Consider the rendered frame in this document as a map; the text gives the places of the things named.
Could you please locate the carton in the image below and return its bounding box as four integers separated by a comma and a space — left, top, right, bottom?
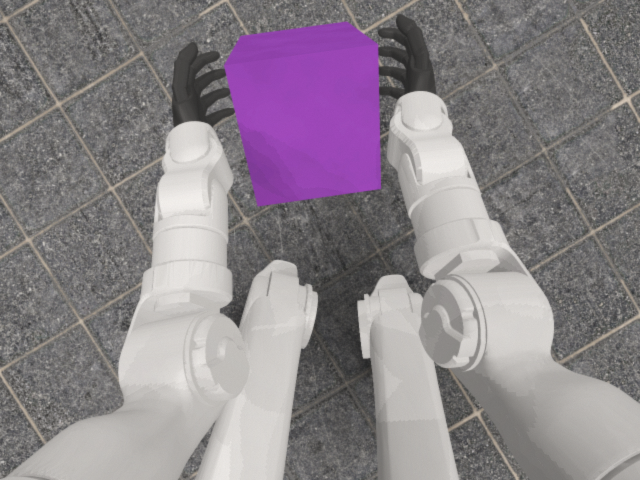
224, 22, 381, 206

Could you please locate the robot right upper arm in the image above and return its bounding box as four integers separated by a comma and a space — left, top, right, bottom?
419, 272, 640, 480

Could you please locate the robot left hand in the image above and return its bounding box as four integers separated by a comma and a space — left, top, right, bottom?
172, 42, 235, 128

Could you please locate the left robot shin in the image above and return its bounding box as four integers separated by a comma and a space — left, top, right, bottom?
239, 260, 298, 333

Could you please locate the robot left upper arm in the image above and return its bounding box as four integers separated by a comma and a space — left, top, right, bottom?
0, 311, 250, 480

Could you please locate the robot right hand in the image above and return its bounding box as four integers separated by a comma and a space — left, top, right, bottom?
378, 14, 436, 99

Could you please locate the right robot thigh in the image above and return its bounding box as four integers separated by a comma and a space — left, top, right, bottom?
357, 287, 459, 480

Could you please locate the right robot forearm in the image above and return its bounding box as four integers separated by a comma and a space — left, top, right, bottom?
387, 91, 554, 322

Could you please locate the left robot forearm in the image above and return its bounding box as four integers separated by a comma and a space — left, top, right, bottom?
118, 121, 234, 388

